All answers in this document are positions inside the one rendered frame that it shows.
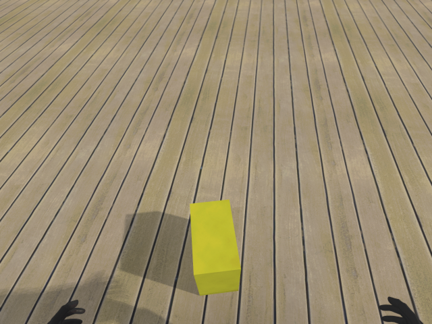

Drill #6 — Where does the robot left hand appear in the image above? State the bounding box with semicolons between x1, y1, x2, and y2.
47;300;85;324

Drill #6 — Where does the carton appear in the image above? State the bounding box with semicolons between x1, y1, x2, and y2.
190;200;241;296

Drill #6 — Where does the robot right hand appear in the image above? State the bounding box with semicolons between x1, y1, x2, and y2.
379;297;423;324

